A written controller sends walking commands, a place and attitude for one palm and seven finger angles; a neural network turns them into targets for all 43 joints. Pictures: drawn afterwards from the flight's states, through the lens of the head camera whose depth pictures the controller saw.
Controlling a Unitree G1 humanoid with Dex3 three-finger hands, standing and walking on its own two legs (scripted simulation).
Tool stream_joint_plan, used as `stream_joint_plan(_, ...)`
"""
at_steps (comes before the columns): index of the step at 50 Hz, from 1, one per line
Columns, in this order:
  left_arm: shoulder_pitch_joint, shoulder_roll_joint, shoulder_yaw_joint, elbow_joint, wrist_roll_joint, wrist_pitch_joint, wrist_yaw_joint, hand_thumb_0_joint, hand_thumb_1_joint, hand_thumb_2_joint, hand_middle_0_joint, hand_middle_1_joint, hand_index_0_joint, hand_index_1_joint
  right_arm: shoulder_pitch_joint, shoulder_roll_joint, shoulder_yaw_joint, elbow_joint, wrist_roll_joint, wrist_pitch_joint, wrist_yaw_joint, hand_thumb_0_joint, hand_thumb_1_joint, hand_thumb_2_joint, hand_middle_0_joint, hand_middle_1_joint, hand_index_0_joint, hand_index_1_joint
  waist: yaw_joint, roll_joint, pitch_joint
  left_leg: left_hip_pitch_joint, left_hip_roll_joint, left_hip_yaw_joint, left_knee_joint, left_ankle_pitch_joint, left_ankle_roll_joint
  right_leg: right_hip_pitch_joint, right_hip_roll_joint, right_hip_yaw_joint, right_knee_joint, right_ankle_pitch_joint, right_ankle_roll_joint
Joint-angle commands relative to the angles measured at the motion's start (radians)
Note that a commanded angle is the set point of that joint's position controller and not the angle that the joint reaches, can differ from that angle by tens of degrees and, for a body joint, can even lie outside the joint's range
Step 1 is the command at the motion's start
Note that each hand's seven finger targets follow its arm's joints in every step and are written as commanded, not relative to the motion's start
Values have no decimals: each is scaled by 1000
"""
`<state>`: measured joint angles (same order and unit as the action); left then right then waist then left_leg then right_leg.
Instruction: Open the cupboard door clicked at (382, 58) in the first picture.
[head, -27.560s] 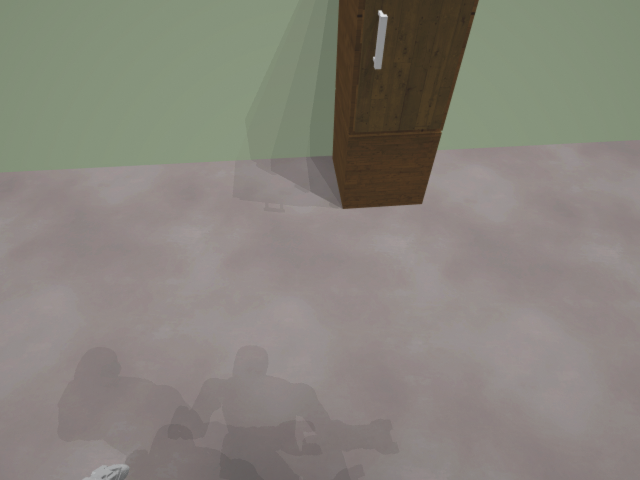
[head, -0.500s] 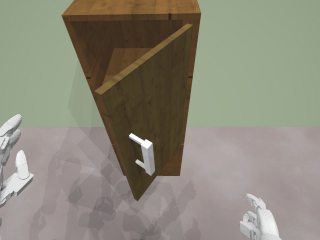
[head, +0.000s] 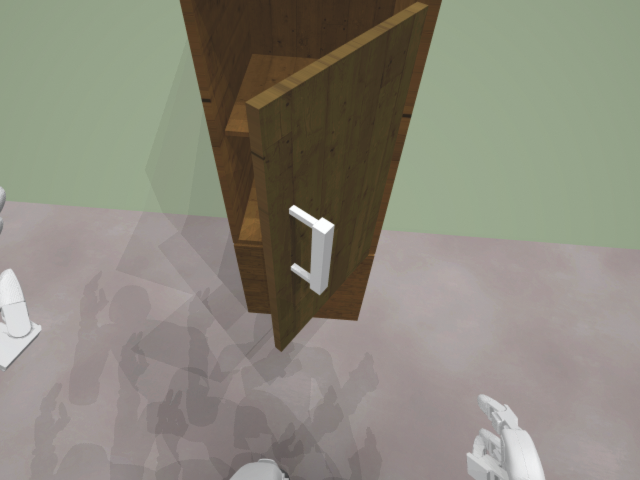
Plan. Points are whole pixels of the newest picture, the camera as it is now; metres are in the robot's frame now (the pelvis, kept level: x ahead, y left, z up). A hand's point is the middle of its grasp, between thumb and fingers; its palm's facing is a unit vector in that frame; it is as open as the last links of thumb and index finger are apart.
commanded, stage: step back with the hand held close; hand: left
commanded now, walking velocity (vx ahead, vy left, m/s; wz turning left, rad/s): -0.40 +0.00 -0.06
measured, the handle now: (309, 252) +0.42 +0.05 +0.01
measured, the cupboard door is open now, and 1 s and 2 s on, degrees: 55 55 55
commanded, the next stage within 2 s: stop stepping back and stand still in 0.40 s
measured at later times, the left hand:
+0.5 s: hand (34, 430) +0.13 +0.22 +0.17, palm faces +0.25 -0.82 -0.52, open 7.4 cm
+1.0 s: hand out of the picture +0.04 +0.23 +0.17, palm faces +0.39 -0.82 -0.41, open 7.4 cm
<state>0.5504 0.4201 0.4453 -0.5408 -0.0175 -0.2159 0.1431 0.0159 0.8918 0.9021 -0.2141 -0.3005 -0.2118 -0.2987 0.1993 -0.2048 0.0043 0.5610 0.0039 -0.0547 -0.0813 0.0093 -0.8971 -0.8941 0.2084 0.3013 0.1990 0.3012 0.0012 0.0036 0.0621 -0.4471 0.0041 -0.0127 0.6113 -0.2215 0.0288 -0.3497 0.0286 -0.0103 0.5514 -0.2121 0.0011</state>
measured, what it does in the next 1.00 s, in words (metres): walks backwards: right foot, then left foot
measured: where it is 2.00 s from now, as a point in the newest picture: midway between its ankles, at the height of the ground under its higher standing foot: outside the picture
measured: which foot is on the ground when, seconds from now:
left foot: down 0.00-0.46, up 0.48-0.62, down 0.64-1.00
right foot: down 0.00-0.14, up 0.16-0.44, down 0.46-1.00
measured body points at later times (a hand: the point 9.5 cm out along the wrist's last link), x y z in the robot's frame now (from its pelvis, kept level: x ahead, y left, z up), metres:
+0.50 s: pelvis -0.10 -0.02 +0.00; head -0.04 +0.00 +0.45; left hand +0.11 +0.26 +0.20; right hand +0.10 -0.24 -0.07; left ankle +0.03 +0.10 -0.72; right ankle -0.19 -0.12 -0.73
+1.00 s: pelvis -0.17 -0.02 +0.00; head -0.18 +0.00 +0.45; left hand +0.01 +0.27 +0.19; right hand -0.04 -0.28 -0.08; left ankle -0.11 +0.08 -0.73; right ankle -0.19 -0.12 -0.73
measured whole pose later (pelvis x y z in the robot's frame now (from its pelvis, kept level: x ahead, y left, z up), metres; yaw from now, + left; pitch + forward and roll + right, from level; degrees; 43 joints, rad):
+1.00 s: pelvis -0.17 -0.02 +0.00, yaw -3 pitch -1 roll -2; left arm 0.56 0.39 0.38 -0.48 -0.03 -0.19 0.16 0.01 0.89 0.90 -0.21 -0.30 -0.21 -0.30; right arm 0.28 -0.23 0.00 0.66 -0.01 -0.09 -0.10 0.01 -0.90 -0.89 0.21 0.30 0.20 0.30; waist -0.01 0.01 -0.04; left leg -0.35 0.00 0.00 0.60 -0.25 0.02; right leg -0.21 0.04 -0.05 0.53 -0.31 -0.03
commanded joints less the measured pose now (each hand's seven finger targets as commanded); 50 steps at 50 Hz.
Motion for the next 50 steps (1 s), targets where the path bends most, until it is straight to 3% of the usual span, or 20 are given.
stream_joint_plan(1,-47,165,81,-219,-15,-51,40,0,900,900,-200,-300,-200,-300,-75,-120,-67,-101,-5,-51,2,0,-900,-900,200,300,200,300,-12,-151,-158,190,-21,10,248,-126,-31,-169,-294,273,-297,-102,-141)
stream_joint_plan(4,-55,185,98,-217,-14,-42,48,0,900,900,-200,-300,-200,-300,-96,-118,-55,-90,-6,-44,-9,0,-900,-900,200,300,200,300,-20,-59,-121,190,15,-20,-80,-42,-18,-99,-191,143,-165,82,-71)
stream_joint_plan(6,-56,214,134,-257,-7,-65,46,0,900,900,-200,-300,-200,-300,-119,-153,-65,-107,-6,-54,-21,0,-900,-900,200,300,200,300,5,170,-169,60,191,-199,-273,156,45,82,-17,28,44,97,17)
stream_joint_plan(7,-36,223,159,-243,1,-77,38,0,900,900,-200,-300,-200,-300,-133,-146,-68,-104,-14,-64,-23,0,-900,-900,200,300,200,300,5,326,-213,-45,268,-270,-377,68,81,193,28,12,243,-46,20)
stream_joint_plan(8,-36,213,160,-278,-5,-81,33,0,900,900,-200,-300,-200,-300,-118,-130,-68,-117,-33,-74,-17,0,-900,-900,200,300,200,300,6,352,-218,-73,313,-348,-431,40,114,164,42,36,424,-210,15)
stream_joint_plan(10,-30,191,140,-281,-15,-80,36,0,900,900,-200,-300,-200,-300,-82,-120,-77,-93,-34,-97,1,0,-900,-900,200,300,200,300,8,165,-216,132,311,-290,-307,309,146,-23,22,80,453,-278,3)
stream_joint_plan(12,38,144,99,-246,-26,-66,35,0,900,900,-200,-300,-200,-300,-76,-122,-79,-75,-24,-111,18,0,-900,-900,200,300,200,300,14,177,-256,299,275,-196,-255,509,122,-65,12,36,344,-279,12)
stream_joint_plan(19,18,182,94,-260,-52,-14,18,0,900,900,-200,-300,-200,-300,-119,-137,-63,-72,-29,-95,30,0,-900,-900,200,300,200,300,14,228,-275,294,231,-145,-354,289,73,114,36,-29,-13,-208,0)
stream_joint_plan(21,34,217,127,-262,-67,-23,4,0,900,900,-200,-300,-200,-300,-138,-132,-62,-90,-24,-72,28,0,-900,-900,200,300,200,300,21,161,-273,266,189,-84,-283,218,27,173,-9,-18,-233,-40,-19)
stream_joint_plan(23,33,272,156,-253,-76,-38,2,0,900,900,-200,-300,-200,-300,-151,-99,-47,-107,-10,-45,24,0,-900,-900,200,300,200,300,9,-102,-251,237,43,47,-35,-12,-54,54,-234,173,-322,178,-88)
stream_joint_plan(24,23,295,181,-215,-69,-46,11,0,900,900,-200,-300,-200,-300,-154,-100,-45,-100,-11,-47,20,0,-900,-900,200,300,200,300,22,-125,-211,181,14,59,149,-124,-63,-27,-331,232,-341,276,-123)
stream_joint_plan(26,50,234,135,-184,-40,-13,13,0,900,900,-200,-300,-200,-300,-140,-90,-48,-111,13,-43,12,0,-900,-900,200,300,200,300,11,-244,-257,-36,-14,17,290,-212,-44,231,-311,148,-153,861,-108)
stream_joint_plan(30,81,206,123,-199,-46,16,35,0,900,900,-200,-300,-200,-300,-123,-118,-31,-113,3,-30,-17,0,-900,-900,200,300,200,300,-20,4,-245,244,10,51,-152,203,-12,176,-175,53,-90,566,-31)
stream_joint_plan(32,47,220,109,-222,-47,7,37,0,900,900,-200,-300,-200,-300,-102,-158,-50,-122,19,-56,-24,0,-900,-900,200,300,200,300,-2,42,-224,326,120,-42,-221,406,15,144,-101,24,-99,236,16)
stream_joint_plan(34,75,220,121,-196,-39,1,42,0,900,900,-200,-300,-200,-300,-80,-144,-40,-114,2,-76,-21,0,-900,-900,200,300,200,300,-3,163,-244,359,131,-107,-213,475,25,116,-52,3,-82,131,15)
stream_joint_plan(37,55,216,117,-239,-34,-22,35,0,900,900,-200,-300,-200,-300,-89,-153,-43,-106,-8,-99,-12,0,-900,-900,200,300,200,300,0,207,-212,227,146,-152,-316,94,24,169,-33,-12,-90,-109,9)
stream_joint_plan(39,67,184,103,-195,-31,-23,36,0,900,900,-200,-300,-200,-300,-89,-147,-39,-106,-6,-102,-9,0,-900,-900,200,300,200,300,-8,131,-134,95,114,-134,-354,-199,16,202,-41,1,-158,-135,-4)
stream_joint_plan(44,0,163,73,-129,-23,-29,39,0,900,900,-200,-300,-200,-300,-59,-145,-63,-69,-11,-83,-13,0,-900,-900,200,300,200,300,-27,-69,-75,238,5,-5,60,-106,-26,-132,-227,235,-373,-460,-119)
stream_joint_plan(46,-72,156,57,-110,-17,-24,44,0,900,900,-200,-300,-200,-300,-45,-139,-56,-52,-12,-84,-15,0,-900,-900,200,300,200,300,-32,-89,-71,233,17,3,70,-93,-13,-122,-239,210,-325,-410,-126)
stream_joint_plan(50,-153,159,49,-112,-9,-37,40,0,900,900,-200,-300,-200,-300,-69,-144,-40,-55,-14,-101,-27,0,-900,-900,200,300,200,300,-27,144,-12,228,99,-156,-228,-278,26,-115,-83,79,-125,-360,-48)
